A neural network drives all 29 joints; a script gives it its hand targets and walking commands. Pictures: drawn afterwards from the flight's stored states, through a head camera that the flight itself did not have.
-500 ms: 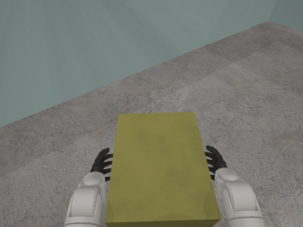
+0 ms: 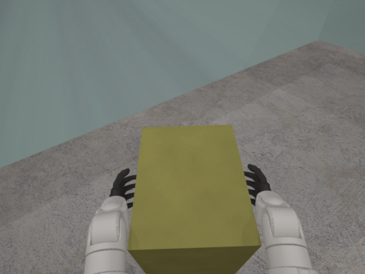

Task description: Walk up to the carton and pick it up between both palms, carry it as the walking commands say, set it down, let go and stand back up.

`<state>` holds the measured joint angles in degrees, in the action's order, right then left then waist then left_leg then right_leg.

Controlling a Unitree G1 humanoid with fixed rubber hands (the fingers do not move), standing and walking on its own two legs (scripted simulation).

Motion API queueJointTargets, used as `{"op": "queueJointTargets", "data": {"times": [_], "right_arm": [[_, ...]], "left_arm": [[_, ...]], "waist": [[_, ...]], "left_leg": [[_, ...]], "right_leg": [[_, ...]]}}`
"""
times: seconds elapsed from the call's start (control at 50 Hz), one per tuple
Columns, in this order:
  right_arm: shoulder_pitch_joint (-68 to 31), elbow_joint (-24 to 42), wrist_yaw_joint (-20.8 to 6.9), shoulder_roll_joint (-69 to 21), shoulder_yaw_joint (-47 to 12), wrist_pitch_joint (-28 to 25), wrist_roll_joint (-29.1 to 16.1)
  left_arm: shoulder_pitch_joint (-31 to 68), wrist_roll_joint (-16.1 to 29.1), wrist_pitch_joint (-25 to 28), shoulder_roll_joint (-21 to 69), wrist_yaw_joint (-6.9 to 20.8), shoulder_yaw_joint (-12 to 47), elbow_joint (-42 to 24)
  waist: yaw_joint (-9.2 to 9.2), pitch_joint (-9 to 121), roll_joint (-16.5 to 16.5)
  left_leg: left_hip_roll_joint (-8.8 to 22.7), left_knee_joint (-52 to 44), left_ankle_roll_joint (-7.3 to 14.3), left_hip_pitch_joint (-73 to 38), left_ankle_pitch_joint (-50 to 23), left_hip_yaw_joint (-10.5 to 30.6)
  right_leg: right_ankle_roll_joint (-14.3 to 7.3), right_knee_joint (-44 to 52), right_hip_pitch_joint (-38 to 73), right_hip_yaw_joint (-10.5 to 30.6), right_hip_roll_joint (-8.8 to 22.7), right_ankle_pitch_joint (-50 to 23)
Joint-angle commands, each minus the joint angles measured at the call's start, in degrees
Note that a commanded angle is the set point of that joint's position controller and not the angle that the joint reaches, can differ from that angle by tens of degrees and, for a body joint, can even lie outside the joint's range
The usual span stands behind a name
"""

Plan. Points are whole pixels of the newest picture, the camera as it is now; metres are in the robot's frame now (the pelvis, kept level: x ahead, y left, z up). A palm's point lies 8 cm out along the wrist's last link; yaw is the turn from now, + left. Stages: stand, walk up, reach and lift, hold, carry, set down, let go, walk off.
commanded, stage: set down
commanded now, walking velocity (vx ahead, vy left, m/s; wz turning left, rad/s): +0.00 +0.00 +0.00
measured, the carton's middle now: (189, 203) +0.32 +0.01 -0.04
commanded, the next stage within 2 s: none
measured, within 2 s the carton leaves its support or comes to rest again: neither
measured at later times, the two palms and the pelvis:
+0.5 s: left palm (123, 203) +0.30 +0.17 -0.02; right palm (249, 197) +0.32 -0.15 -0.02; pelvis +0.01 -0.01 -0.01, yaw +1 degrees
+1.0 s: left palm (131, 208) +0.34 +0.18 -0.11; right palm (240, 204) +0.35 -0.14 -0.11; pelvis -0.02 +0.01 -0.06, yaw +1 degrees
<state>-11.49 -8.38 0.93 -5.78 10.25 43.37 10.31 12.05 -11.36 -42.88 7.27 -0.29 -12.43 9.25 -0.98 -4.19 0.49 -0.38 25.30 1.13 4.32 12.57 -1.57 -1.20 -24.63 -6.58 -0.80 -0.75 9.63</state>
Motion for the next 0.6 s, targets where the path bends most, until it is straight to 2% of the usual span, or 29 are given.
{"op": "queueJointTargets", "data": {"times": [0.0,0.12,0.2,0.38,0.46,0.58], "right_arm": [[-31.47,1.11,-11.16,-45.28,-28.69,-2.76,-9.03],[-35.97,-9.19,-14.22,-51.30,-21.54,-6.30,-5.37],[-36.92,-12.29,-14.80,-51.60,-18.97,-8.95,-3.91],[-36.97,-15.16,-13.96,-52.82,-19.09,-15.62,-3.29],[-37.04,-16.68,-13.26,-52.68,-18.46,-18.51,-2.50],[-37.32,-17.95,-12.84,-51.45,-17.21,-22.21,-0.85]], "left_arm": [[31.26,7.88,2.29,42.90,10.26,26.64,-0.76],[37.79,5.62,5.53,49.41,14.51,22.86,9.74],[38.12,4.57,8.18,50.34,15.92,20.32,13.75],[36.98,2.96,15.15,47.87,16.59,17.37,17.18],[37.44,2.77,17.89,47.51,16.52,16.94,18.20],[38.41,2.50,21.48,48.55,16.01,16.95,19.11]], "waist": [[-0.70,10.97,-0.17],[0.97,10.21,0.30],[0.80,12.56,0.00],[-1.91,20.27,-0.95],[-1.56,23.14,-0.64],[0.36,27.34,0.35]], "left_leg": [[-3.33,-6.38,1.25,4.19,3.74,5.82],[-3.28,-5.27,1.14,5.58,5.33,6.29],[-3.46,-4.22,0.95,7.14,2.08,5.94],[-3.54,2.05,1.56,13.27,-6.55,5.83],[-3.78,4.87,1.46,16.03,-7.78,5.96],[-4.25,8.64,0.86,20.30,-9.64,6.30]], "right_leg": [[-0.41,4.08,7.23,4.91,-3.93,4.62],[-0.55,2.76,5.96,4.88,-3.49,5.84],[-0.30,1.40,6.53,4.96,-3.32,2.15],[0.53,-3.72,4.12,6.67,-2.62,-8.03],[0.39,-6.03,1.35,6.78,-2.68,-9.96],[-0.08,-9.46,-4.46,5.74,-3.66,-11.24]]}}
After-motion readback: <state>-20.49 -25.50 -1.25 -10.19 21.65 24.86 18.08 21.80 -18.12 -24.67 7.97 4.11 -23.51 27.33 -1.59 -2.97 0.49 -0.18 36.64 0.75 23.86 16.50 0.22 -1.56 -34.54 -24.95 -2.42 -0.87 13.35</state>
